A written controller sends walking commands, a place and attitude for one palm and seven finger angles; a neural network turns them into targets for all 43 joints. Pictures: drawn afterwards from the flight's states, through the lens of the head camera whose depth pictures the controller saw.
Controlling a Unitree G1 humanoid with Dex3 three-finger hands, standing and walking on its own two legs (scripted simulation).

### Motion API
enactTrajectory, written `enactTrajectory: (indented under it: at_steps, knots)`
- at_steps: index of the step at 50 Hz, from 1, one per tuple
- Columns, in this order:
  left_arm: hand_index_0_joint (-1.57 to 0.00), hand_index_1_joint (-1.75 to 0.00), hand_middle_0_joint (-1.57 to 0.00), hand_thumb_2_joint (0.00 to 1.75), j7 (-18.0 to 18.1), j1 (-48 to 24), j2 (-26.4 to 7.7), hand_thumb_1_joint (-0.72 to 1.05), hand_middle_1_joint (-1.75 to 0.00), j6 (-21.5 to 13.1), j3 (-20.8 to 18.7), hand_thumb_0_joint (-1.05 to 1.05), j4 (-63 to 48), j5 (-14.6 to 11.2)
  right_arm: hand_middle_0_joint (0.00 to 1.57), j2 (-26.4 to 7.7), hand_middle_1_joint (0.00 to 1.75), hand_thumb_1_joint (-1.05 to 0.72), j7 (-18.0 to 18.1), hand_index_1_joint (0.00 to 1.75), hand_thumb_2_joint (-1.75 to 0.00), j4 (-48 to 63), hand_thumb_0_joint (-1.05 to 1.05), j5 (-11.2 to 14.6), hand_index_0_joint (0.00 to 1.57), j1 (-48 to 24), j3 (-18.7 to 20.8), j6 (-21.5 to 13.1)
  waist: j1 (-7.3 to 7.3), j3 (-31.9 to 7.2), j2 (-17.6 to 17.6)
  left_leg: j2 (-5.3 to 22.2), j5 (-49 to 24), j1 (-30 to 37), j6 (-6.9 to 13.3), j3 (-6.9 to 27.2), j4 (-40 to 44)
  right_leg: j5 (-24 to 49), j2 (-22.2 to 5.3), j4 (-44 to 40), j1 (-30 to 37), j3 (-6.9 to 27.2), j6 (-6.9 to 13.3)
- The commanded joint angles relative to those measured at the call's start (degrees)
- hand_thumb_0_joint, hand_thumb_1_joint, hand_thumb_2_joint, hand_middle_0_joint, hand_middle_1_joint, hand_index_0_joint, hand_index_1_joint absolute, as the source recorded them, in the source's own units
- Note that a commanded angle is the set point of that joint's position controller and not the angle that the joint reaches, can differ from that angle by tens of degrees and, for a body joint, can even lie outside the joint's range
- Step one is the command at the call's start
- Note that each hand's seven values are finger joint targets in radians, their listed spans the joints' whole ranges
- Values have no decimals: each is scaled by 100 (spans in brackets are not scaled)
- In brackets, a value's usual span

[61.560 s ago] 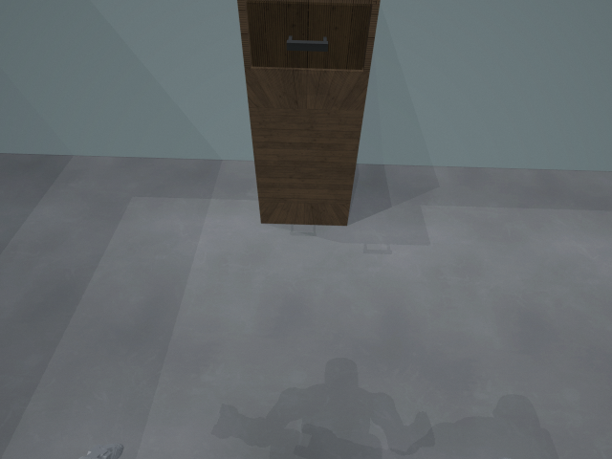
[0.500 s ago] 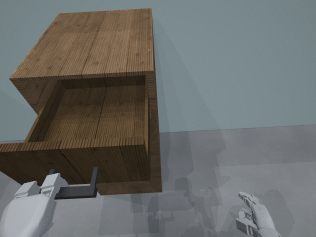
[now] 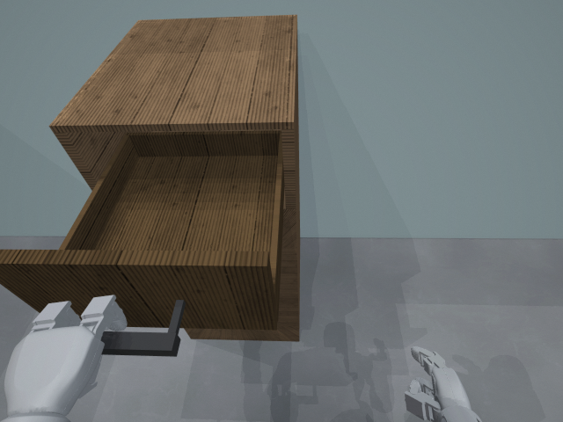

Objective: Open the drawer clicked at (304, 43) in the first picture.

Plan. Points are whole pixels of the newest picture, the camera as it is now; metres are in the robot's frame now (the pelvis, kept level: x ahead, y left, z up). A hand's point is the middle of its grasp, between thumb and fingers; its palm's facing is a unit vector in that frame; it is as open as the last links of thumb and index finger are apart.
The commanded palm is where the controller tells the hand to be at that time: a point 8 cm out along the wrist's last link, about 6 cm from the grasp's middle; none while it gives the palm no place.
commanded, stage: open the thumb to release the handle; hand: left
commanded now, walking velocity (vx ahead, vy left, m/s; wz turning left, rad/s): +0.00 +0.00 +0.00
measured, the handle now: (135, 325) +0.20 +0.23 +0.06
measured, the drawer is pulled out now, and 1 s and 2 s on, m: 0.25 0.25 0.25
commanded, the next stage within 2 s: lift the hand off the handle in 0.34 s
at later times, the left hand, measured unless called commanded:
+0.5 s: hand (84, 380) +0.13 +0.27 +0.05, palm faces +0.01 -0.08 -1.00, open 13.4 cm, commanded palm +0.11 +0.26 +0.09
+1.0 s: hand (85, 356) +0.16 +0.27 +0.07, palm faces +0.04 -0.05 -1.00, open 13.4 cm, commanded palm +0.13 +0.27 +0.13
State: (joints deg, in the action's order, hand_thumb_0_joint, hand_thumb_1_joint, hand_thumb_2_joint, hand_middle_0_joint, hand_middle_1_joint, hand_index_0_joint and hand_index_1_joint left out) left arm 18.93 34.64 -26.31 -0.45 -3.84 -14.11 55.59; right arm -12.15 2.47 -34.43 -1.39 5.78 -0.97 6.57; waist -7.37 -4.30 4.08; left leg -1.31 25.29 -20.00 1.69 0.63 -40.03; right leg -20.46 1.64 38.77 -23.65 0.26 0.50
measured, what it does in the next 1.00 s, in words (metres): stands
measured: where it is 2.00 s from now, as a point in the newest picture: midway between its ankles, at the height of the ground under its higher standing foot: outside the picture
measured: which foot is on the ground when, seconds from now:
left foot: down 0.00-1.00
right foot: down 0.00-1.00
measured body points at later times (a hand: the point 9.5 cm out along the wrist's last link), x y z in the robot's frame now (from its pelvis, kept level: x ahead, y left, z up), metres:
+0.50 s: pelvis -0.03 -0.01 +0.01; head -0.01 -0.04 +0.46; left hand +0.13 +0.27 +0.10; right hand +0.19 -0.23 -0.09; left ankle -0.05 +0.10 -0.72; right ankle -0.01 -0.12 -0.72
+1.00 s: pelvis -0.02 +0.00 +0.01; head -0.01 -0.04 +0.46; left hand +0.15 +0.27 +0.12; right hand +0.21 -0.21 -0.09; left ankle -0.05 +0.10 -0.72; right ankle -0.01 -0.12 -0.72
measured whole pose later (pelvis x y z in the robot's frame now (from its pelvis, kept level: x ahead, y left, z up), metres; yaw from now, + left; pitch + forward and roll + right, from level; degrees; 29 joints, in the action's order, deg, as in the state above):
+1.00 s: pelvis -0.02 +0.00 +0.01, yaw +1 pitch +2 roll +0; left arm 14.1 25.8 -25.2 1.0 -2.7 -11.7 55.2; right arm -13.6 3.4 -36.3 -1.2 5.6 0.3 4.0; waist -7.4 -2.3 4.8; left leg -1.8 20.3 -14.9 1.5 1.1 -33.1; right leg -16.1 1.1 32.4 -18.6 0.0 0.7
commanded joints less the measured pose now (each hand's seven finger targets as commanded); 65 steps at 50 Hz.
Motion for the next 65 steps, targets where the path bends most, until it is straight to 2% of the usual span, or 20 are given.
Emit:
enactTrajectory:
  at_steps: [1, 2, 7, 12, 21, 22, 23, 24, 25, 27, 29, 32, 33, 34, 37, 42, 46, 47, 57, 65]
  knots:
    - [-35, -128, -35, 63, 245, -353, -1158, 27, -128, 162, -1293, 0, -1045, -164, 20, -681, 30, -90, 107, 30, -90, 907, 0, 4, 20, -853, 252, -270, -6, -599, -93, 90, -2440, 189, -174, 67, 674, 1891, -62, -588, 712, 47, 164]
    - [-35, -127, -35, 60, 218, -452, -1157, 20, -127, 166, -1268, 0, -1001, -170, 20, -716, 30, -90, 114, 30, -90, 902, 0, 1, 20, -881, 248, -269, 4, -643, 30, 81, -2382, 236, -180, 45, 722, 1853, -60, -644, 765, 77, 173]
    - [-32, -124, -32, 45, 152, -40, -1163, -15, -124, 61, -1335, 0, -829, -238, 20, -746, 30, -90, 106, 30, -90, 900, 0, 18, 20, -883, 274, -324, -81, -723, -120, 46, -2279, 174, -160, -3, 823, 1987, -87, -751, 1018, 166, 170]
    - [-30, -120, -30, 30, 85, -212, -1135, -50, -120, 1, -1280, 0, -752, -214, 20, -784, 30, -90, 109, 30, -90, 875, 0, 10, 20, -934, 307, -348, -50, -525, -231, 6, -1937, 168, -104, -40, 901, 1727, -112, -917, 945, 233, 161]
    - [-30, -120, -30, 30, 23, -858, -1237, -50, -120, -205, -1294, 0, -359, -147, 20, -721, 30, -90, 186, 30, -90, 696, 0, 14, 20, -907, 358, -430, -9, -380, -174, -78, -1477, 190, -55, -41, 963, 990, -111, -1115, 768, 227, 160]
    - [-30, -120, -30, 30, -56, -761, -131, -50, -120, -177, -226, 0, -285, -153, 20, -672, 30, -90, 91, 30, -90, 752, 0, -45, 20, -886, 362, -492, 121, -225, -314, -94, -1517, 209, -71, -29, 942, 966, -101, -1091, 544, 92, 162]
    - [-30, -120, -30, 30, -79, -876, -265, -50, -120, -218, -290, 0, -245, -193, 20, -708, 30, -90, 55, 30, -90, 714, 0, 13, 20, -784, 402, -555, 210, -98, -440, -43, -1422, 121, -61, 0, 935, 809, -71, -1062, 390, 47, 151]
    - [-30, -120, -30, 30, -85, -1039, -404, -50, -120, -245, -400, 0, -274, -204, 20, -740, 30, -90, 66, 30, -90, 670, 0, 16, 20, -801, 427, -576, 162, -146, -336, -53, -1353, 105, -67, -1, 961, 754, -65, -1084, 436, 73, 157]
    - [-30, -120, -30, 30, -40, -1183, -757, -50, -120, -230, -661, 0, -224, -87, 20, -757, 30, -90, 89, 30, -90, 659, 0, -21, 20, -792, 403, -568, 116, -333, -457, -70, -1301, 91, -54, -5, 972, 664, -66, -1087, 523, 107, 152]
    - [-30, -120, -30, 30, 68, -1460, -1089, -50, -120, -226, -858, 0, -391, 141, 20, -747, 30, -90, 121, 30, -90, 697, 0, -86, 20, -847, 375, -560, 18, -591, -344, -111, -1331, 123, -58, -22, 942, 660, -92, -1078, 666, 227, 175]
    - [-30, -120, -30, 30, 177, -1603, -1152, -50, -120, -251, -946, 0, -320, 314, 20, -647, 30, -90, 125, 30, -90, 650, 0, -95, 20, -855, 359, -562, -9, -680, -256, -122, -1408, 136, -71, -19, 894, 739, -94, -996, 675, 204, 215]
    - [-30, -120, -30, 30, 204, -1640, -899, -50, -120, -176, -760, 0, -200, 325, 20, -623, 30, -90, 104, 30, -90, 630, 0, -61, 20, -843, 378, -559, 40, -701, -149, -108, -1596, 216, -100, -4, 871, 965, -59, -950, 623, 167, 227]
    - [-30, -120, -30, 30, 178, -1640, -768, -50, -120, -134, -635, 0, -80, 260, 20, -619, 30, -90, 95, 30, -90, 615, 0, -33, 20, -851, 371, -562, 87, -516, -160, -99, -1519, 142, -96, 0, 893, 888, -54, -939, 529, 120, 214]
    - [-30, -120, -30, 30, 139, -1688, -683, -50, -120, -114, -560, 0, -105, 162, 20, -634, 30, -90, 96, 30, -90, 605, 0, -18, 20, -837, 382, -572, 95, -588, -212, -92, -1535, 133, -89, 5, 917, 986, -51, -914, 626, 84, 198]
    - [-30, -120, -30, 30, 21, -1544, -856, -50, -120, 4, -703, 0, -45, 54, 20, -668, 30, -90, 122, 30, -90, 623, 0, 5, 20, -873, 371, -559, 41, -683, -331, -95, -1771, 140, -103, 32, 971, 1275, -36, -907, 849, 103, 203]
    - [-30, -120, -30, 30, -48, -1711, -1057, -50, -120, 77, -792, 0, -755, 7, 20, -672, 30, -90, 133, 30, -90, 714, 0, -1, 20, -942, 320, -550, 22, -701, -172, -52, -1983, 376, -93, 55, 1062, 1357, -58, -998, 984, 89, 191]
    - [-30, -120, -30, 30, -126, -1598, -1025, -50, -120, 107, -781, 0, -1054, -51, 20, -663, 30, -90, 125, 30, -90, 740, 0, 3, 20, -911, 305, -543, 13, -662, -189, -25, -2190, 519, -94, 50, 1121, 1513, -69, -1053, 1074, 24, 174]
    - [-30, -120, -30, 30, -147, -1655, -1050, -50, -120, 126, -780, 0, -1207, -79, 20, -691, 30, -90, 124, 30, -90, 760, 0, 6, 20, -946, 297, -539, 8, -729, -1, -15, -2279, 620, -121, 56, 1159, 1557, -72, -1099, 1141, 56, 185]
    - [-30, -120, -30, 30, -549, -1338, -1142, -50, -120, 510, -804, 0, -1862, -282, 20, -756, 30, -90, 62, 30, -90, 891, 0, 97, 20, -984, 229, -437, -21, -565, -15, 103, -2839, 964, -180, 89, 1445, 1811, -65, -1348, 1525, -73, 142]
    - [-30, -120, -30, 30, -982, -1930, -1279, -50, -120, 721, -702, 0, -2141, -342, 20, -765, 30, -90, 69, 30, -90, 902, 0, 107, 20, -1015, 127, -329, 21, -340, -37, 118, -2779, 1172, -121, 81, 1718, 1732, -92, -1600, 1735, -194, 107]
